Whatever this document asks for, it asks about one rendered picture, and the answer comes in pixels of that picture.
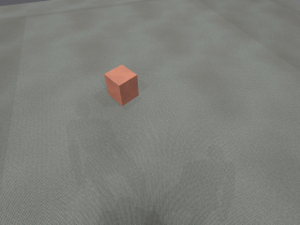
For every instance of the carton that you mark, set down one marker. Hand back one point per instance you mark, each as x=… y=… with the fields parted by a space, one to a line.
x=122 y=84

